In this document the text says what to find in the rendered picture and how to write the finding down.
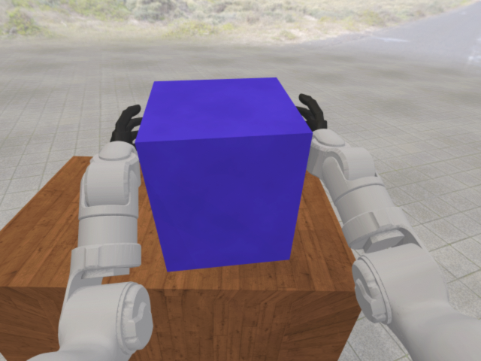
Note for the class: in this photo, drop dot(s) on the robot right hand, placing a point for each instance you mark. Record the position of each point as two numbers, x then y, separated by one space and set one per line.
314 115

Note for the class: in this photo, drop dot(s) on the robot left hand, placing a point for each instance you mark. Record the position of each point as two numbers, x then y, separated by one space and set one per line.
125 125

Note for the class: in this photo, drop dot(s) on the robot left upper arm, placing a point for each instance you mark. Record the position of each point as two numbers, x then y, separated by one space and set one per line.
107 322

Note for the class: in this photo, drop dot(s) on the robot right forearm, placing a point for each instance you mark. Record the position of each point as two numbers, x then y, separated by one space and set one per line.
370 219

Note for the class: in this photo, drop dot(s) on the robot right upper arm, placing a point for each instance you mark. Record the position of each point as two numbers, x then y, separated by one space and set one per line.
402 288

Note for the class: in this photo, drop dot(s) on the pedestal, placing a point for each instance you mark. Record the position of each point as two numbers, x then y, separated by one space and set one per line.
300 309

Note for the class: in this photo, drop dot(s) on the robot left forearm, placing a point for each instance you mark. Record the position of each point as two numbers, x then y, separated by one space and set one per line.
108 213

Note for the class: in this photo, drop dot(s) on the carton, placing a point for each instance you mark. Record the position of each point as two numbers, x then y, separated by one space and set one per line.
224 163

